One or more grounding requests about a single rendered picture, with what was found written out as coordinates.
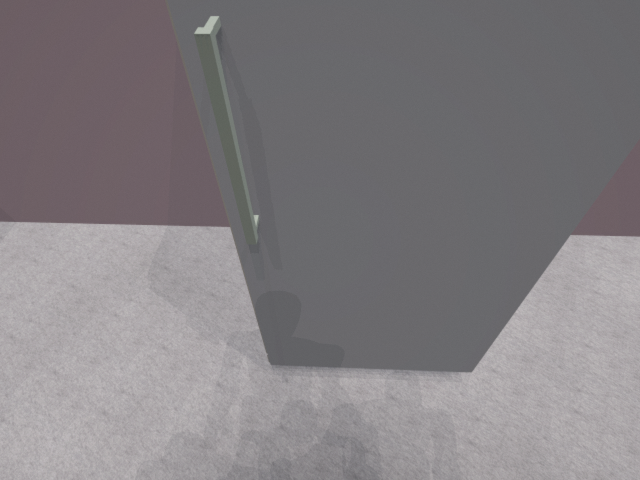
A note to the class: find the handle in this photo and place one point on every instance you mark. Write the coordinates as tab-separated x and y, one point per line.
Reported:
211	63

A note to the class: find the fridge door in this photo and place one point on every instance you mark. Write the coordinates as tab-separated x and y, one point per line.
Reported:
416	165

